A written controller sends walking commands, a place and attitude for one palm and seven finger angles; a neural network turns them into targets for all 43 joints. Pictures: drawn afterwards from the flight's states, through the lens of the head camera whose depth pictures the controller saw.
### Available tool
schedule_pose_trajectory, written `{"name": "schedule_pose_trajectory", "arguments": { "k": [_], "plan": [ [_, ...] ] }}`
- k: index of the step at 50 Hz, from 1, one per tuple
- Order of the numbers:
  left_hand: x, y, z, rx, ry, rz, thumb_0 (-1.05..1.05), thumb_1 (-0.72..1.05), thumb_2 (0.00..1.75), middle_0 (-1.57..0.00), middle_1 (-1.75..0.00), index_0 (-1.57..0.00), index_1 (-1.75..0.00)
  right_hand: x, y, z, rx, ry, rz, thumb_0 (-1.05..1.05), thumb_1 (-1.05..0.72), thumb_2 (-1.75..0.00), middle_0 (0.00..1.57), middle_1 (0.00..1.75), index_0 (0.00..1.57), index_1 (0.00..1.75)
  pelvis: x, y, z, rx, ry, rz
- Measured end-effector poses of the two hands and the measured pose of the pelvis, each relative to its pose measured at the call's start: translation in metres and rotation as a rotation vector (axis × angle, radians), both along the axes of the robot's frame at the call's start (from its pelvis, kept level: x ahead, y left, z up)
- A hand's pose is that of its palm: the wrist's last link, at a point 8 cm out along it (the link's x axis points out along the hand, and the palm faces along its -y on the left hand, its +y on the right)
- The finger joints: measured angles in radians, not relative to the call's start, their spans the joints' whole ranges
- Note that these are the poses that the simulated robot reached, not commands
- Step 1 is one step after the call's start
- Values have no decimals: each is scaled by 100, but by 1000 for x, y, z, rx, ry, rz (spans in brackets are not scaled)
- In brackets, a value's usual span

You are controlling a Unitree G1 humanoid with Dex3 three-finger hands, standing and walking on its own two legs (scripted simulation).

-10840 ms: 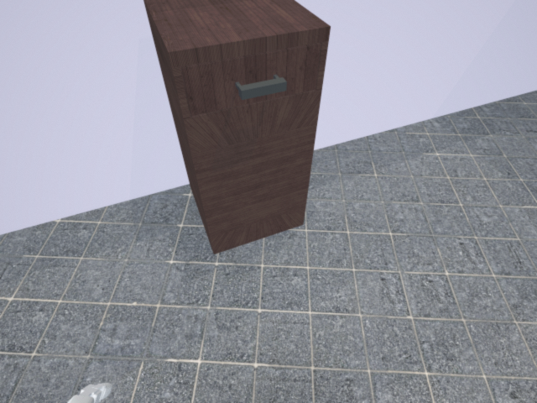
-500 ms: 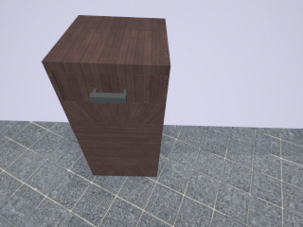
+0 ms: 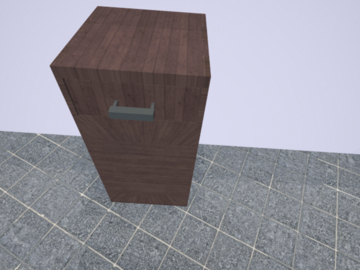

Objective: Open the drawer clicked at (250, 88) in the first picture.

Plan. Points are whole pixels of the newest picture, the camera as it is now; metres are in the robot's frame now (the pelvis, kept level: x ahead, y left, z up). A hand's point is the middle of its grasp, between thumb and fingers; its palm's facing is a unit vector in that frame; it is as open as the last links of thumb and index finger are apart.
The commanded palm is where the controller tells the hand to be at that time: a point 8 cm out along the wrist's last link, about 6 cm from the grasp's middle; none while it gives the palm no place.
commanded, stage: come to a stop and stand still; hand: left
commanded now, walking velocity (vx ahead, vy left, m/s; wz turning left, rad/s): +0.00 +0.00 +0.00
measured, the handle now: (133, 108) +0.55 +0.19 +0.01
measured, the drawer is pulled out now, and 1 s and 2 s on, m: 0.00 0.00 0.00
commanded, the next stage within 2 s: look again from close up in 0.52 s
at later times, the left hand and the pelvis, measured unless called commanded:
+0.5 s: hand out of the picture -0.06 +0.13 -0.18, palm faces +0.05 -0.99 -0.12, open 7.4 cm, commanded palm none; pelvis -0.02 -0.01 +0.00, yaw +1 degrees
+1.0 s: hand out of the picture +0.03 +0.18 -0.18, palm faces +0.02 -0.98 -0.20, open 7.4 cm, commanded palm none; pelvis +0.01 +0.01 +0.00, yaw +0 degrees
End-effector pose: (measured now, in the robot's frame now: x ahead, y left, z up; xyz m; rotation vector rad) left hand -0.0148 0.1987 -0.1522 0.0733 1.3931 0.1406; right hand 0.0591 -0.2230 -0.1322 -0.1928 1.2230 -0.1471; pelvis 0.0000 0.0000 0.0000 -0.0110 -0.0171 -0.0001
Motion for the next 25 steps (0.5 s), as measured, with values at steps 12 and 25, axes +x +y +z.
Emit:
{"name": "schedule_pose_trajectory", "arguments": {
  "k": [12,25],
  "plan": [
    [-9,21,12,62,-28,-22,1,91,90,-20,-30,-19,-30,-54,-7,-6,25,94,-21,-1,-94,-90,20,30,20,30,-15,-4,3,1,1,8],
    [-47,-15,5,-13,60,-2,1,91,90,-20,-30,-19,-30,-111,6,-9,72,233,-56,0,-91,-90,20,30,20,30,-18,-13,3,0,-2,13]
  ]
}}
